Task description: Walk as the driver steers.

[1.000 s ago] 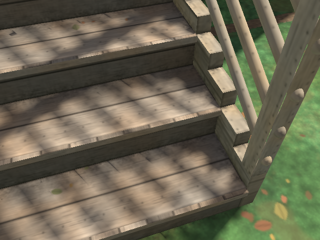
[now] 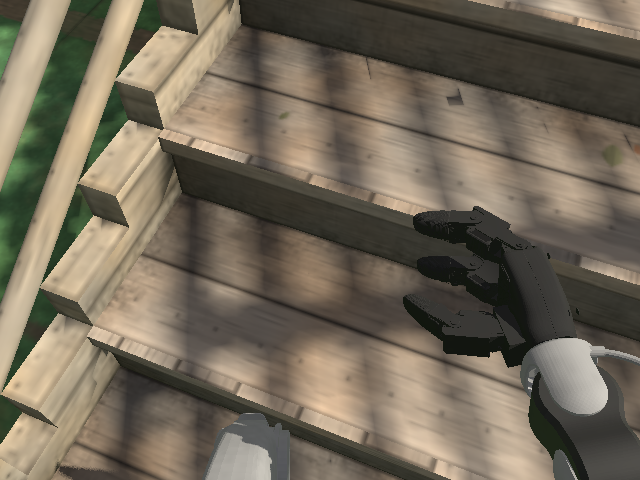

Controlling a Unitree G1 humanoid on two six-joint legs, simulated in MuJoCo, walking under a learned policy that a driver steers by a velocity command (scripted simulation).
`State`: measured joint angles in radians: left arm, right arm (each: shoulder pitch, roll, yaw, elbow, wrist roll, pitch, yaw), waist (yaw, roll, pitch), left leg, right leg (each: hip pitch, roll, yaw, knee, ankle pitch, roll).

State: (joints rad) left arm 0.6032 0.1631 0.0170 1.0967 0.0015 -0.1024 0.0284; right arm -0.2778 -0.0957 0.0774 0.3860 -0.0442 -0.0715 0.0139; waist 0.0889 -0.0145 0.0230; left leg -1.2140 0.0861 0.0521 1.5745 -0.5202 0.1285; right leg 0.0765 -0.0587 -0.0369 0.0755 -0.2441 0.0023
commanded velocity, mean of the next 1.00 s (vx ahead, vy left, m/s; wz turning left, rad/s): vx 1.00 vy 0.00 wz -0.83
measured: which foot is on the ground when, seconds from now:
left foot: up 0.00-0.02, down 0.04-0.50, up 0.52-0.86, down 0.88-1.00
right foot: down 0.00-0.04, up 0.06-0.48, down 0.50-0.86, up 0.88-1.00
